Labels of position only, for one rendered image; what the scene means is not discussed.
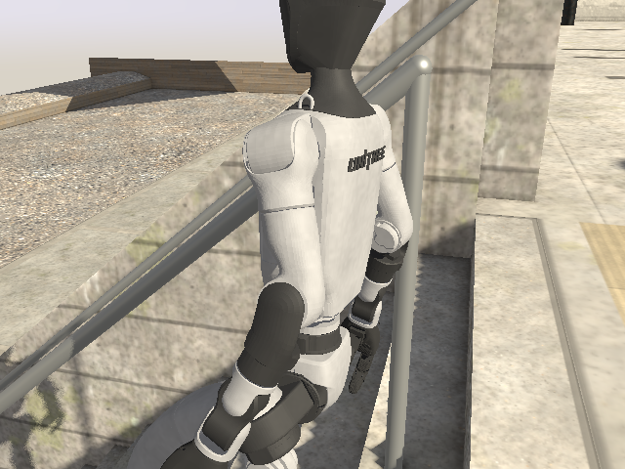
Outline robot right forearm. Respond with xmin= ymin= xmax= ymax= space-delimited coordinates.
xmin=348 ymin=240 xmax=409 ymax=328

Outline right robot hand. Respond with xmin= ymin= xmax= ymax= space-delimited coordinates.
xmin=341 ymin=317 xmax=380 ymax=394

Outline right robot upper arm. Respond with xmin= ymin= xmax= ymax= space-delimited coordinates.
xmin=370 ymin=104 xmax=413 ymax=253

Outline left robot upper arm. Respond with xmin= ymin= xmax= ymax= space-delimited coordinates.
xmin=242 ymin=112 xmax=325 ymax=329

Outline left robot thigh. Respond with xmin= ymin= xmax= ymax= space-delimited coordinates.
xmin=127 ymin=380 xmax=313 ymax=469

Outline left robot hand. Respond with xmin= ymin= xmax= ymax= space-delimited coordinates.
xmin=160 ymin=439 xmax=229 ymax=469

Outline robot left forearm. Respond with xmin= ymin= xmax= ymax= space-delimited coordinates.
xmin=193 ymin=282 xmax=305 ymax=462

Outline humanoid robot torso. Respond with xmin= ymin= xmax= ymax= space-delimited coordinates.
xmin=258 ymin=94 xmax=386 ymax=424

